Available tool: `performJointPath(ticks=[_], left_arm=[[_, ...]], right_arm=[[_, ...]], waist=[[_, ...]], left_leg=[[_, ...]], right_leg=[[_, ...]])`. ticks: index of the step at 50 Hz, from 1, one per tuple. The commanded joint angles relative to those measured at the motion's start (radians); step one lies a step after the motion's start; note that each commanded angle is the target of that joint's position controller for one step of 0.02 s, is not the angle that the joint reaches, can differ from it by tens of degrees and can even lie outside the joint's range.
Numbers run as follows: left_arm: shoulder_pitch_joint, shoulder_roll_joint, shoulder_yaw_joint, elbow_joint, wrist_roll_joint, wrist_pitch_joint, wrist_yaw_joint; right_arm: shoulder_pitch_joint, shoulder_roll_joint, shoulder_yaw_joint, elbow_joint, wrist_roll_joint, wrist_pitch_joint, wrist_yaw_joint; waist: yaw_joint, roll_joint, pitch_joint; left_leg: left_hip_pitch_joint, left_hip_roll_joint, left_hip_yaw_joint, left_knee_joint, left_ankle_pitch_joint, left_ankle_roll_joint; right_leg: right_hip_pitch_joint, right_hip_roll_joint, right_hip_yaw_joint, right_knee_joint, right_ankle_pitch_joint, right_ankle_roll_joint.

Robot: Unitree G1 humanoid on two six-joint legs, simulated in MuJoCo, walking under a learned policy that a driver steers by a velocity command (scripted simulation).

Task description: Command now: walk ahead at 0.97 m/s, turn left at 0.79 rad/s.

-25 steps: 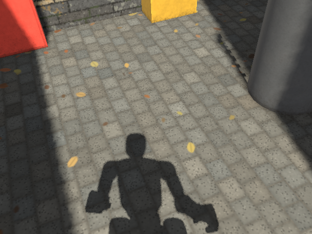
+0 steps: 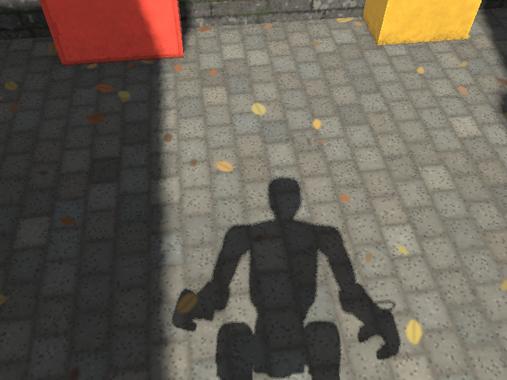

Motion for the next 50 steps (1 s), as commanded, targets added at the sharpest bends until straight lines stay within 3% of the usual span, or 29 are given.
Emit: performJointPath(ticks=[1, 5, 10, 12, 13, 14, 15, 16, 17, 18, 19, 22, 26, 29, 31, 33, 34, 35, 36, 37, 38, 39, 40, 41, 42, 44, 45, 48, 50], left_arm=[[-0.045, 0.114, 0.023, -0.108, 0.014, 0.017, -0.004], [-0.269, 0.084, -0.002, -0.188, -0.010, 0.028, -0.022], [-0.315, 0.107, 0.000, -0.194, -0.029, 0.018, -0.016], [-0.163, 0.164, 0.027, -0.146, -0.028, 0.015, 0.004], [0.017, 0.193, 0.046, -0.102, -0.029, 0.014, 0.022], [0.227, 0.236, 0.069, -0.059, -0.017, 0.011, 0.047], [0.333, 0.315, 0.090, -0.038, 0.024, 0.005, 0.057], [0.231, 0.326, 0.097, -0.036, 0.009, 0.008, 0.038], [0.099, 0.213, 0.082, -0.057, -0.005, 0.011, 0.027], [0.060, 0.147, 0.069, -0.047, -0.013, 0.011, 0.020], [0.060, 0.126, 0.063, -0.026, -0.006, 0.010, 0.018], [0.124, 0.093, 0.049, 0.059, -0.023, -0.019, 0.011], [0.137, 0.131, 0.054, 0.097, -0.040, -0.040, 0.004], [0.164, 0.155, 0.055, 0.121, -0.055, -0.045, -0.004], [0.202, 0.187, 0.057, 0.150, -0.055, -0.045, -0.007], [0.230, 0.239, 0.065, 0.173, -0.051, -0.033, 0.007], [0.239, 0.258, 0.067, 0.186, -0.046, -0.019, 0.016], [0.218, 0.265, 0.066, 0.186, -0.046, -0.004, 0.024], [0.226, 0.199, 0.050, 0.162, -0.041, -0.001, 0.023], [0.356, 0.020, 0.015, 0.117, -0.069, -0.002, 0.008], [0.246, 0.143, 0.040, 0.101, -0.072, -0.001, 0.016], [0.144, 0.157, 0.050, 0.085, -0.076, 0.000, 0.016], [0.128, 0.123, 0.039, 0.091, -0.070, 0.002, 0.008], [0.134, 0.102, 0.037, 0.113, -0.061, 0.015, 0.000], [0.171, 0.081, 0.035, 0.123, -0.050, 0.033, -0.010], [0.129, 0.050, 0.037, 0.126, -0.046, 0.064, -0.025], [0.087, 0.036, 0.035, 0.102, -0.044, 0.074, -0.031], [-0.072, 0.019, 0.024, 0.049, -0.054, 0.077, -0.044], [-0.151, 0.017, 0.013, 0.014, -0.055, 0.070, -0.056]], right_arm=[[0.051, -0.129, -0.035, -0.047, 0.015, -0.026, -0.012], [0.055, -0.141, -0.044, -0.048, 0.013, -0.046, -0.012], [0.087, -0.185, -0.062, -0.022, 0.033, -0.052, -0.019], [0.086, -0.219, -0.067, -0.011, 0.025, -0.051, -0.025], [0.064, -0.238, -0.069, -0.005, 0.013, -0.051, -0.021], [0.036, -0.183, -0.053, -0.010, 0.000, -0.061, -0.020], [0.083, -0.015, -0.011, -0.045, 0.019, -0.072, -0.023], [0.165, -0.020, 0.007, -0.066, 0.032, -0.069, -0.017], [0.074, -0.075, 0.002, -0.040, 0.005, -0.054, -0.022], [-0.005, -0.087, 0.003, -0.045, -0.014, -0.048, -0.010], [-0.066, -0.079, 0.006, -0.058, -0.023, -0.041, 0.002], [-0.115, -0.027, 0.027, -0.097, -0.032, -0.018, 0.024], [-0.298, -0.036, 0.047, -0.182, -0.034, -0.016, 0.039], [-0.400, -0.017, 0.068, -0.207, -0.020, -0.027, 0.067], [-0.409, -0.025, 0.069, -0.200, -0.019, -0.029, 0.061], [-0.354, -0.060, 0.056, -0.177, -0.034, -0.029, 0.040], [-0.232, -0.090, 0.041, -0.143, -0.040, -0.029, 0.024], [-0.012, -0.123, 0.019, -0.075, -0.041, -0.027, 0.005], [0.148, -0.206, -0.011, -0.036, -0.056, -0.026, -0.017], [0.119, -0.282, -0.031, -0.047, -0.080, -0.035, -0.026], [0.100, -0.234, -0.030, -0.058, -0.045, -0.031, -0.026], [0.022, -0.167, -0.015, -0.033, -0.039, -0.040, -0.028], [-0.019, -0.124, -0.010, -0.020, -0.038, -0.050, -0.023], [-0.044, -0.094, -0.003, -0.012, -0.037, -0.059, -0.022], [-0.039, -0.070, 0.004, 0.000, -0.028, -0.067, -0.024], [-0.020, -0.016, 0.016, 0.036, -0.005, -0.087, -0.019], [-0.011, -0.030, 0.012, 0.047, 0.005, -0.096, -0.018], [0.005, -0.002, 0.018, 0.073, 0.000, -0.108, -0.014], [0.023, -0.012, 0.021, 0.085, -0.002, -0.111, -0.020]], waist=[[0.016, 0.057, 0.024], [-0.018, 0.057, 0.122], [-0.043, 0.070, 0.050], [0.026, 0.058, -0.068], [0.128, 0.041, -0.164], [0.226, 0.023, -0.258], [0.198, -0.248, -0.364], [0.092, -0.403, -0.397], [0.080, -0.204, -0.216], [0.079, -0.059, -0.117], [0.071, -0.007, -0.066], [0.021, -0.063, 0.013], [0.002, -0.041, 0.098], [0.018, -0.014, 0.123], [0.015, -0.011, 0.120], [-0.025, -0.065, 0.040], [-0.088, -0.095, -0.040], [-0.199, -0.090, -0.150], [-0.243, -0.017, -0.262], [-0.087, 0.280, -0.399], [-0.140, 0.167, -0.405], [-0.098, 0.093, -0.182], [-0.060, 0.057, -0.081], [-0.026, 0.050, -0.036], [0.006, 0.091, -0.029], [0.025, 0.074, 0.025], [0.033, 0.098, 0.047], [0.022, 0.084, 0.106], [0.022, 0.069, 0.124]], left_leg=[[0.137, 0.243, -0.438, -0.334, -0.121, 0.201], [-0.015, 0.168, -0.360, -0.411, 0.044, 0.175], [0.104, 0.196, -0.379, -0.327, 0.444, 0.098], [0.204, 0.192, -0.361, -0.119, 0.754, 0.055], [0.180, 0.168, -0.324, 0.105, 0.819, 0.033], [0.034, 0.128, -0.284, 0.396, 0.672, 0.019], [-0.238, 0.011, -0.198, 0.767, -0.031, 0.004], [-0.386, 0.001, -0.163, 0.890, -0.204, 0.006], [-0.437, 0.089, -0.135, 0.895, -0.095, 0.013], [-0.416, 0.122, -0.119, 0.842, -0.027, 0.004], [-0.395, 0.141, -0.115, 0.796, -0.023, -0.002], [-0.396, 0.165, -0.147, 0.688, -0.063, -0.021], [-0.456, 0.173, -0.099, 0.441, 0.103, -0.048], [-0.198, 0.160, 0.053, 0.182, 0.296, -0.027], [-0.157, 0.145, 0.093, 0.120, 0.313, 0.001], [-0.076, 0.079, 0.130, 0.091, 0.199, 0.030], [0.078, 0.056, 0.115, 0.093, 0.122, 0.043], [0.325, 0.058, 0.084, 0.058, 0.100, 0.052], [0.582, 0.238, -0.114, 0.071, -0.140, 0.054], [0.807, 0.551, -0.632, -0.059, -0.449, 0.102], [0.719, 0.552, -0.794, -0.223, -0.508, 0.076], [0.537, 0.494, -0.577, -0.236, -0.376, 0.059], [0.393, 0.461, -0.449, -0.262, -0.204, 0.053], [0.301, 0.415, -0.333, -0.289, -0.097, 0.026], [0.230, 0.402, -0.261, -0.315, -0.042, 0.020], [0.196, 0.352, -0.122, -0.363, 0.061, -0.023], [0.195, 0.366, -0.073, -0.383, 0.136, -0.035], [0.175, 0.280, 0.139, -0.421, 0.393, -0.083], [0.198, 0.264, 0.230, -0.414, 0.606, -0.095]], right_leg=[[-0.263, -0.045, 0.031, -0.080, -0.031, 0.028], [-0.191, -0.014, -0.030, -0.408, 0.221, 0.073], [0.057, 0.055, -0.022, -0.653, 0.396, 0.038], [0.242, 0.107, -0.038, -0.667, 0.253, 0.011], [0.427, 0.108, -0.066, -0.663, 0.191, -0.006], [0.663, 0.002, 0.016, -0.622, 0.046, -0.031], [0.875, -0.268, 0.455, -0.738, -0.389, -0.101], [0.845, -0.361, 0.920, -0.962, -0.501, -0.169], [0.692, -0.315, 0.791, -0.964, -0.538, -0.176], [0.553, -0.267, 0.619, -0.950, -0.383, -0.176], [0.464, -0.222, 0.499, -0.953, -0.239, -0.163], [0.347, -0.171, 0.327, -1.008, -0.042, -0.158], [0.298, -0.139, 0.112, -1.125, 0.170, -0.156], [0.193, -0.106, -0.029, -1.250, 0.351, -0.136], [0.308, -0.119, -0.070, -1.222, 0.619, -0.139], [0.467, -0.139, -0.107, -1.046, 1.083, -0.118], [0.470, -0.149, -0.107, -0.855, 1.213, -0.107], [0.389, -0.128, -0.106, -0.584, 1.177, -0.093], [0.174, -0.070, -0.090, -0.228, 0.818, -0.091], [-0.177, 0.083, -0.016, 0.165, -0.166, -0.078], [-0.248, 0.080, 0.077, 0.240, -0.100, -0.105], [-0.288, 0.028, 0.068, 0.180, 0.036, -0.107], [-0.257, -0.008, 0.055, 0.116, 0.084, -0.102], [-0.212, -0.031, 0.057, 0.084, 0.097, -0.096], [-0.160, -0.045, 0.054, 0.065, 0.101, -0.085], [-0.187, -0.065, 0.048, 0.044, 0.116, -0.080], [-0.233, -0.076, 0.035, 0.028, 0.139, -0.074], [-0.281, -0.048, -0.047, -0.092, 0.296, -0.071], [-0.263, -0.018, -0.117, -0.227, 0.384, -0.091]])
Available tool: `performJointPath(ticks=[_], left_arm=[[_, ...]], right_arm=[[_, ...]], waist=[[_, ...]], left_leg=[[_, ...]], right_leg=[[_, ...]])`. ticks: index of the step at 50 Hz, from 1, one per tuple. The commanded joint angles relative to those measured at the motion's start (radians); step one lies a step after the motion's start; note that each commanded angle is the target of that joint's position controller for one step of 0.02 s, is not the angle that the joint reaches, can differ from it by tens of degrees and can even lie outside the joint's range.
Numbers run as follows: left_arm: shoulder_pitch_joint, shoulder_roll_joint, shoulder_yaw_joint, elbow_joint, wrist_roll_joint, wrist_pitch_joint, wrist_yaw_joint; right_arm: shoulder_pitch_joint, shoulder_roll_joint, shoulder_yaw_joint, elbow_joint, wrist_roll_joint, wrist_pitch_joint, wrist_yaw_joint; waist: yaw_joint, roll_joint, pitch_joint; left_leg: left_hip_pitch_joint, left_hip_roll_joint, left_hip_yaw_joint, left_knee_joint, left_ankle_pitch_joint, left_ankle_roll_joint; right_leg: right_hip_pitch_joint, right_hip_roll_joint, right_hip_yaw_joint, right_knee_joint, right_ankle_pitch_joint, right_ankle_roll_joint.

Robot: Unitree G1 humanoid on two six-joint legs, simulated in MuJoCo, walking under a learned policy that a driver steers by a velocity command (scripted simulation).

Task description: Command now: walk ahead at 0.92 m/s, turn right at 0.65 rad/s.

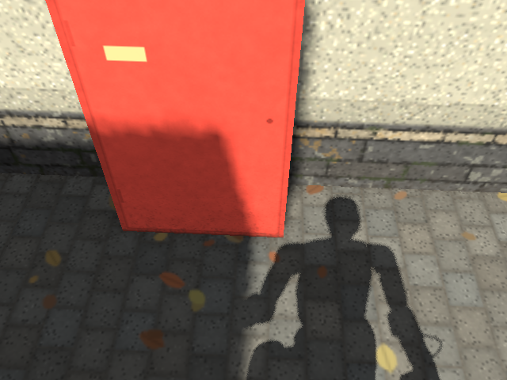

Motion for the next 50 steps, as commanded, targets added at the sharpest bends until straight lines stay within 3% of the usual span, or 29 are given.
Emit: performJointPath(ticks=[1, 3, 5, 6, 7, 8, 9, 10, 11, 12, 13, 14, 15, 17, 21, 24, 26, 27, 28, 29, 30, 31, 32, 33, 34, 36, 37, 41, 50], left_arm=[[-0.110, -0.028, -0.028, -0.093, 0.005, -0.016, -0.022], [-0.110, -0.032, -0.037, -0.088, 0.023, -0.032, -0.030], [0.083, 0.014, -0.023, -0.014, 0.039, -0.034, -0.024], [0.257, 0.061, -0.004, 0.045, 0.046, -0.034, -0.012], [0.299, 0.140, 0.044, 0.006, -0.034, -0.039, 0.006], [0.323, 0.190, 0.038, 0.042, -0.039, -0.039, 0.028], [0.227, 0.251, 0.038, -0.019, 0.037, -0.069, 0.044], [0.211, 0.197, 0.044, -0.048, 0.044, -0.071, 0.039], [0.120, 0.177, 0.039, -0.066, 0.023, -0.074, 0.034], [0.021, 0.135, 0.029, -0.073, -0.012, -0.078, 0.030], [-0.010, 0.100, 0.016, -0.078, -0.018, -0.087, 0.032], [-0.016, 0.109, 0.016, -0.072, -0.006, -0.096, 0.029], [-0.018, 0.095, 0.011, -0.060, 0.000, -0.101, 0.023], [-0.036, 0.083, 0.005, -0.044, 0.003, -0.110, 0.019], [-0.063, 0.094, 0.009, -0.027, 0.002, -0.070, 0.043], [-0.034, 0.094, 0.008, -0.004, 0.007, -0.038, 0.049], [-0.066, 0.086, 0.004, -0.007, 0.016, -0.019, 0.052], [-0.082, 0.089, 0.004, -0.006, 0.007, -0.020, 0.053], [-0.095, 0.073, -0.002, -0.004, 0.001, -0.030, 0.056], [-0.085, 0.033, -0.018, 0.004, 0.001, -0.037, 0.061], [-0.008, 0.014, -0.026, 0.011, 0.018, -0.053, 0.061], [0.069, -0.010, -0.034, 0.024, 0.029, -0.059, 0.058], [0.006, 0.017, -0.033, 0.024, 0.027, -0.055, 0.060], [-0.044, 0.058, -0.026, 0.023, 0.017, -0.046, 0.062], [-0.076, 0.065, -0.025, 0.029, 0.010, -0.031, 0.067], [-0.085, 0.065, -0.029, 0.038, 0.012, -0.004, 0.075], [-0.082, 0.077, -0.025, 0.047, 0.011, 0.010, 0.084], [-0.095, 0.082, -0.018, 0.063, 0.005, 0.026, 0.101], [-0.094, 0.065, -0.012, 0.107, 0.007, 0.035, 0.103]], right_arm=[[-0.099, -0.036, 0.011, -0.061, 0.004, -0.027, -0.008], [-0.048, -0.078, 0.010, -0.039, 0.015, -0.033, -0.029], [-0.071, -0.153, -0.003, -0.047, 0.025, -0.024, -0.053], [-0.099, -0.172, -0.008, -0.055, 0.019, -0.011, -0.057], [-0.176, -0.267, -0.031, -0.075, 0.047, 0.007, -0.061], [-0.180, -0.136, -0.004, -0.092, 0.024, 0.014, -0.051], [0.064, -0.021, 0.037, -0.111, 0.013, 0.005, -0.023], [0.023, -0.112, 0.023, -0.100, 0.031, -0.009, -0.006], [-0.051, -0.144, 0.009, -0.125, 0.061, -0.009, -0.010], [-0.117, -0.136, 0.004, -0.134, 0.056, 0.000, -0.024], [-0.141, -0.139, -0.003, -0.127, 0.042, 0.018, -0.037], [-0.118, -0.128, -0.004, -0.133, 0.028, 0.041, -0.040], [-0.105, -0.100, -0.001, -0.129, 0.019, 0.065, -0.047], [-0.109, -0.068, 0.000, -0.135, 0.022, 0.074, -0.056], [-0.198, -0.047, 0.004, -0.157, 0.016, 0.079, -0.062], [-0.288, -0.050, 0.006, -0.172, 0.029, 0.074, -0.050], [-0.311, -0.076, 0.000, -0.171, 0.020, 0.068, -0.045], [-0.289, -0.092, -0.005, -0.157, 0.017, 0.053, -0.051], [-0.269, -0.104, -0.010, -0.146, 0.008, 0.039, -0.055], [-0.292, -0.108, -0.005, -0.149, -0.009, 0.033, -0.062], [-0.308, -0.161, -0.010, -0.154, -0.017, 0.030, -0.072], [-0.343, -0.142, -0.005, -0.146, -0.018, 0.044, -0.078], [-0.359, -0.095, -0.003, -0.138, -0.003, 0.062, -0.078], [-0.365, -0.092, -0.004, -0.138, 0.005, 0.073, -0.073], [-0.363, -0.095, -0.003, -0.131, 0.005, 0.078, -0.067], [-0.364, -0.103, -0.005, -0.105, 0.008, 0.071, -0.060], [-0.378, -0.091, -0.001, -0.098, 0.008, 0.059, -0.057], [-0.401, -0.074, 0.004, -0.055, 0.007, 0.041, -0.043], [-0.456, -0.077, 0.003, 0.010, 0.012, 0.057, -0.046]], waist=[[0.057, 0.053, 0.145], [0.065, 0.043, 0.125], [0.151, 0.110, 0.004], [0.222, 0.121, -0.086], [0.312, 0.153, -0.151], [0.257, -0.076, -0.178], [0.092, -0.268, -0.403], [0.170, -0.059, -0.566], [0.127, 0.027, -0.382], [0.062, 0.154, -0.179], [0.047, 0.177, -0.092], [0.019, 0.142, -0.069], [0.003, 0.107, -0.061], [-0.009, 0.070, -0.083], [0.011, -0.005, -0.144], [0.062, -0.026, -0.145], [0.065, -0.050, -0.137], [0.050, -0.054, -0.140], [0.026, -0.047, -0.148], [0.026, -0.022, -0.153], [0.082, 0.064, -0.185], [0.137, 0.158, -0.229], [0.102, 0.149, -0.225], [0.072, 0.102, -0.199], [0.059, 0.077, -0.179], [0.059, 0.091, -0.137], [0.055, 0.083, -0.110], [0.048, 0.095, -0.121], [0.041, 0.057, -0.108]], left_leg=[[-0.209, 0.198, 0.044, -0.128, 0.791, -0.049], [-0.180, 0.215, 0.050, -0.057, 1.108, -0.049], [-0.144, 0.251, 0.029, 0.168, 1.342, -0.054], [-0.158, 0.257, 0.012, 0.382, 1.333, -0.057], [-0.185, 0.239, -0.040, 0.604, 1.246, -0.092], [-0.314, 0.080, -0.034, 1.008, 0.148, -0.095], [-0.665, 0.013, -0.241, 1.366, -0.323, -0.125], [-0.652, 0.030, -0.396, 1.369, -0.256, -0.095], [-0.666, 0.070, -0.365, 1.294, -0.210, -0.083], [-0.681, 0.116, -0.308, 1.206, -0.161, -0.088], [-0.635, 0.140, -0.291, 1.164, -0.138, -0.099], [-0.571, 0.157, -0.295, 1.126, -0.108, -0.111], [-0.524, 0.172, -0.297, 1.062, -0.091, -0.124], [-0.497, 0.184, -0.283, 0.931, -0.042, -0.130], [-0.502, 0.169, -0.248, 0.632, 0.165, -0.151], [-0.478, 0.151, -0.237, 0.463, 0.277, -0.154], [-0.458, 0.143, -0.245, 0.397, 0.280, -0.139], [-0.413, 0.131, -0.238, 0.351, 0.276, -0.127], [-0.351, 0.116, -0.233, 0.236, 0.343, -0.100], [-0.279, 0.144, -0.265, 0.142, 0.480, -0.067], [-0.164, 0.249, -0.357, 0.217, 0.822, -0.011], [-0.094, 0.324, -0.430, 0.271, 0.930, 0.094], [-0.120, 0.314, -0.433, 0.266, 0.813, 0.109], [-0.161, 0.271, -0.403, 0.247, 0.678, 0.080], [-0.183, 0.238, -0.375, 0.239, 0.588, 0.050], [-0.240, 0.202, -0.342, 0.219, 0.471, 0.013], [-0.267, 0.195, -0.332, 0.208, 0.462, 0.008], [-0.245, 0.174, -0.312, 0.204, 0.503, 0.004], [-0.231, 0.160, -0.307, 0.164, 0.375, 0.014]], right_leg=[[0.107, 0.036, -0.093, -0.222, 0.147, -0.020], [0.272, 0.133, -0.175, -0.398, 0.234, -0.030], [0.516, 0.222, -0.168, -0.449, 0.198, -0.048], [0.687, 0.239, -0.115, -0.452, 0.179, -0.071], [0.819, 0.137, 0.035, -0.534, 0.303, -0.097], [0.944, 0.015, 0.153, -0.567, 0.642, -0.089], [1.329, -0.235, 0.551, -0.415, 1.084, -0.287], [1.299, -0.256, 0.630, -0.545, 0.915, -0.351], [1.111, -0.226, 0.554, -0.631, 0.700, -0.346], [0.854, -0.179, 0.474, -0.715, 0.536, -0.297], [0.689, -0.166, 0.413, -0.749, 0.599, -0.269], [0.582, -0.149, 0.362, -0.782, 0.647, -0.256], [0.500, -0.117, 0.302, -0.800, 0.642, -0.242], [0.451, -0.072, 0.207, -0.814, 0.672, -0.220], [0.526, 0.014, 0.067, -0.771, 0.642, -0.147], [0.575, 0.006, 0.075, -0.751, 0.463, -0.133], [0.578, -0.019, 0.112, -0.722, 0.371, -0.128], [0.574, -0.026, 0.121, -0.674, 0.391, -0.116], [0.572, -0.008, 0.117, -0.620, 0.363, -0.084], [0.572, 0.017, 0.124, -0.577, 0.310, -0.036], [0.506, 0.061, 0.126, -0.546, 0.120, 0.012], [0.446, 0.089, 0.113, -0.555, -0.119, 0.071], [0.470, 0.082, 0.102, -0.591, -0.193, 0.096], [0.486, 0.090, 0.097, -0.612, -0.192, 0.091], [0.498, 0.094, 0.096, -0.620, -0.165, 0.080], [0.536, 0.086, 0.104, -0.645, -0.119, 0.063], [0.554, 0.083, 0.109, -0.655, -0.103, 0.058], [0.592, 0.076, 0.114, -0.666, -0.044, 0.059], [0.597, 0.076, 0.103, -0.711, -0.104, 0.063]])
Over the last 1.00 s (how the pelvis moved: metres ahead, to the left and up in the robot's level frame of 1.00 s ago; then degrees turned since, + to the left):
0.90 0.22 0.00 12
